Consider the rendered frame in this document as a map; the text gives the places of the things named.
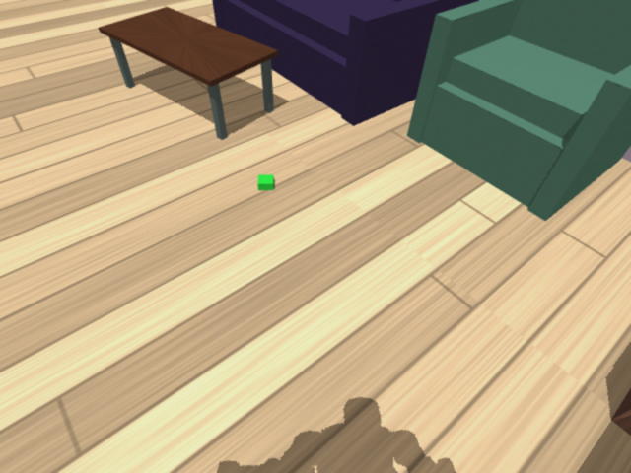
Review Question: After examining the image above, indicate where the coffee table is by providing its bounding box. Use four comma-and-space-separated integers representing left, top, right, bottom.
99, 7, 279, 140

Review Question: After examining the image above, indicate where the armchair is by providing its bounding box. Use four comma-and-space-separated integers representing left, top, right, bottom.
407, 0, 631, 221

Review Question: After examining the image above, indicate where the small box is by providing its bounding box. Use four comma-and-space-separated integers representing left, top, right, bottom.
258, 174, 274, 190

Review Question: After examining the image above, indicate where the sofa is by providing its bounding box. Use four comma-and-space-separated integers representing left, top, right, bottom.
212, 0, 479, 126

